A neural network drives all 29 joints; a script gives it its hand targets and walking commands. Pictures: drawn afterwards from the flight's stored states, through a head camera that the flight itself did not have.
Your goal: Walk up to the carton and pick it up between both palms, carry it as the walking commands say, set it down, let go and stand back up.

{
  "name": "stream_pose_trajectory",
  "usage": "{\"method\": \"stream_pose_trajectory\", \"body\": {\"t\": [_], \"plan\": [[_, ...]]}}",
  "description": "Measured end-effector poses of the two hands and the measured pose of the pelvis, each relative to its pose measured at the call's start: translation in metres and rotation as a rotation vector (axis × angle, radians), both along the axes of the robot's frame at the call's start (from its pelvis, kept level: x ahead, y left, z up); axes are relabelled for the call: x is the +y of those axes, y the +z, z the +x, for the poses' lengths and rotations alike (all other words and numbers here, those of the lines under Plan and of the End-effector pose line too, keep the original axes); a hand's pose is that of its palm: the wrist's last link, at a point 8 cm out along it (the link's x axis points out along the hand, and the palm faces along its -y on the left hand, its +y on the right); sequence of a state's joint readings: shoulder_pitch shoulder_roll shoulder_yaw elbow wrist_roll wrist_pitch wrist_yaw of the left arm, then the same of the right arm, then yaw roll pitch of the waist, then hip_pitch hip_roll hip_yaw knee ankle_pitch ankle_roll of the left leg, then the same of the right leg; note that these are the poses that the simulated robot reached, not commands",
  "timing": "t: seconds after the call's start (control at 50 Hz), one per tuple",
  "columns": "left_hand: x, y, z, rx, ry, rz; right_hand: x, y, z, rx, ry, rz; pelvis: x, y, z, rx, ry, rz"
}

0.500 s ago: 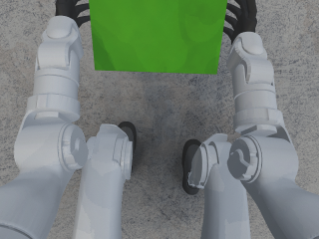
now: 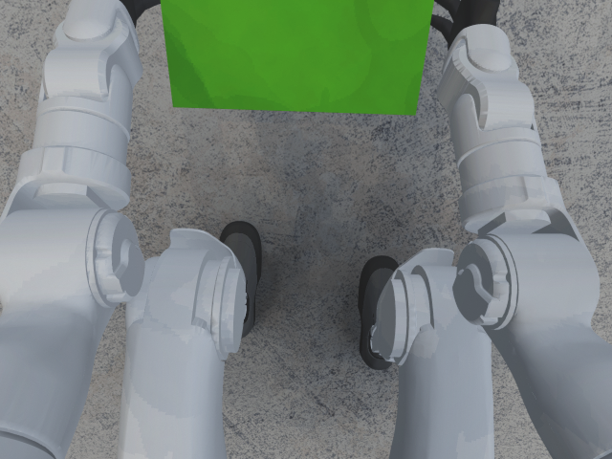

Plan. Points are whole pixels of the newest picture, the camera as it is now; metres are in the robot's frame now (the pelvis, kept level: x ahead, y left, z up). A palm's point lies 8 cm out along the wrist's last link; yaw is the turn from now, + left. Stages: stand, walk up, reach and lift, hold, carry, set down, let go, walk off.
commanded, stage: set down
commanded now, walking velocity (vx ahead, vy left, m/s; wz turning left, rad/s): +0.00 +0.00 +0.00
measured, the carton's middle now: (297, 30) +0.54 +0.08 -0.24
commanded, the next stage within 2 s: none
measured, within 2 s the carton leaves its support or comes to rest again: rests again in 1.82 s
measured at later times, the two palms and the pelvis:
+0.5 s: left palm (120, 18) +0.51 +0.25 -0.17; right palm (459, 39) +0.54 -0.09 -0.17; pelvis -0.01 +0.00 +0.00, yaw +0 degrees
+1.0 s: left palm (120, 14) +0.51 +0.26 -0.17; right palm (459, 35) +0.54 -0.09 -0.18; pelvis +0.00 +0.00 -0.01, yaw +0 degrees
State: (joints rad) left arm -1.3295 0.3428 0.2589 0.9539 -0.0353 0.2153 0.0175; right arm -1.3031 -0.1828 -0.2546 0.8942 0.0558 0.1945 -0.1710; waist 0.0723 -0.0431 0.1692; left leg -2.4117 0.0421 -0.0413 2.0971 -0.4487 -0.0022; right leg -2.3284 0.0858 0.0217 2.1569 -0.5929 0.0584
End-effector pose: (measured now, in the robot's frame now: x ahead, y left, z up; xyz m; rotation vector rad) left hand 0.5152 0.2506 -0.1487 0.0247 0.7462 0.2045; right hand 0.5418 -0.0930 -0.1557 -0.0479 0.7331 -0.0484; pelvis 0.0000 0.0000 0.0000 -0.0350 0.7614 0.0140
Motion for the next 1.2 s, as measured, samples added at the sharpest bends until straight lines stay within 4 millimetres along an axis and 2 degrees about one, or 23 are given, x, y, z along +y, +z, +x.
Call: {"method": "stream_pose_trajectory", "body": {"t": [0.4, 1.2], "plan": [[0.003, -0.017, -0.01, 0.043, -0.018, -0.005, 0.001, -0.016, -0.006, 0.038, 0.025, -0.009, -0.002, -0.003, -0.006, -0.055, -0.009, 0.007], [0.007, -0.029, -0.001, 0.036, -0.029, -0.034, 0.0, -0.025, 0.003, 0.03, 0.048, 0.022, 0.0, -0.009, 0.0, -0.093, -0.011, 0.009]]}}
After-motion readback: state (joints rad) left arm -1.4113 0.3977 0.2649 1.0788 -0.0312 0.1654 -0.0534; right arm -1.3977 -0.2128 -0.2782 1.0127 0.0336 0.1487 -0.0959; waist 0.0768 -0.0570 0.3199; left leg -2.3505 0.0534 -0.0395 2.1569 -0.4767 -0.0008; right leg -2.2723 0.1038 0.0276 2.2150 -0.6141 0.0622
